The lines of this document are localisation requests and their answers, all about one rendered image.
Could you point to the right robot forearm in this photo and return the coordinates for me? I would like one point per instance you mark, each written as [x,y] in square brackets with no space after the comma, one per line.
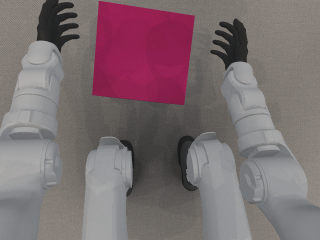
[256,133]

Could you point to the robot right shin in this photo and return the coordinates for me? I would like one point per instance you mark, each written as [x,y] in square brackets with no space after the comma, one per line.
[206,137]

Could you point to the robot left upper arm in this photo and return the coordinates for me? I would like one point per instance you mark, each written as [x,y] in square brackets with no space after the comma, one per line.
[28,168]

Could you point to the left robot forearm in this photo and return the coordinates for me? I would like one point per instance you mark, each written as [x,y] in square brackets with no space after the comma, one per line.
[36,97]

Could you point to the robot right hand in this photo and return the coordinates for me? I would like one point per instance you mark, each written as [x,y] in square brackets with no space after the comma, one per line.
[236,50]

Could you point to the carton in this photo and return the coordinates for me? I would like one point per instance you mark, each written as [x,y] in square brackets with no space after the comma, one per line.
[142,54]

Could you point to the robot shin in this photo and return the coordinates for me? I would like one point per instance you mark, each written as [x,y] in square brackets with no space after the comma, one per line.
[91,158]
[206,137]

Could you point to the robot left hand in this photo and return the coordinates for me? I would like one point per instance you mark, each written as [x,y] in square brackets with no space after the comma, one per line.
[49,29]

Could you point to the robot left shin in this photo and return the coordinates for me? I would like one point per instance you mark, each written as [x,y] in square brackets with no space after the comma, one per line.
[91,158]

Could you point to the robot right upper arm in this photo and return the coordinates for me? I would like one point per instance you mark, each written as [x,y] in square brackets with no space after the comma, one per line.
[277,185]

